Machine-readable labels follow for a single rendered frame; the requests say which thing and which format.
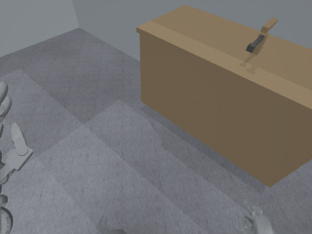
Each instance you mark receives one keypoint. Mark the counter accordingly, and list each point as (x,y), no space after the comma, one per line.
(254,109)

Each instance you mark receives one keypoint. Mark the right robot hand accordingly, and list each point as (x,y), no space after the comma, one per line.
(258,224)

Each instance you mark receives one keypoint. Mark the robot left forearm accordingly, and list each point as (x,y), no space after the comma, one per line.
(6,218)

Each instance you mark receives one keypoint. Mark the left robot hand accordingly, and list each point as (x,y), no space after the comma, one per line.
(15,158)

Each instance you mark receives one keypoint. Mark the tap lever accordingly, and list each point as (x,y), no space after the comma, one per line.
(252,46)

